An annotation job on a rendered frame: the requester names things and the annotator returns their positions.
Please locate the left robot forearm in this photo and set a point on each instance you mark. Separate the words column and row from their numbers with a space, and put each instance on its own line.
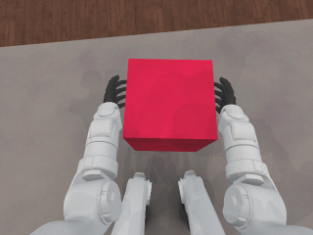
column 99, row 159

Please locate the right robot upper arm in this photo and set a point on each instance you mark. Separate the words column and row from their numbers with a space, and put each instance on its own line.
column 256, row 210

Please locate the right robot thigh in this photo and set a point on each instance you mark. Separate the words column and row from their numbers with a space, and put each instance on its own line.
column 202, row 216

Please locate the left robot thigh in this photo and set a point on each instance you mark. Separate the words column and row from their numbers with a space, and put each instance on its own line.
column 136, row 198

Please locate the left robot upper arm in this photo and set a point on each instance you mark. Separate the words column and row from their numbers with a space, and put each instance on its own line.
column 90, row 208

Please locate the robot thigh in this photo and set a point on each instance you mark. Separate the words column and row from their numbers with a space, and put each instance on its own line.
column 136, row 198
column 202, row 216

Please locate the robot right hand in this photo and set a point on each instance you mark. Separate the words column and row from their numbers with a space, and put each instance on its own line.
column 227, row 95

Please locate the robot left hand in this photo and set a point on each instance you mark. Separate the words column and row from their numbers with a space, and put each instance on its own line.
column 111, row 91

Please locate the right robot forearm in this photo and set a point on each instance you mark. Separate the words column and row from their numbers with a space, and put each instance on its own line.
column 244, row 163

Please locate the carton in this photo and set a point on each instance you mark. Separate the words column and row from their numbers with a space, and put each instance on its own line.
column 169, row 105

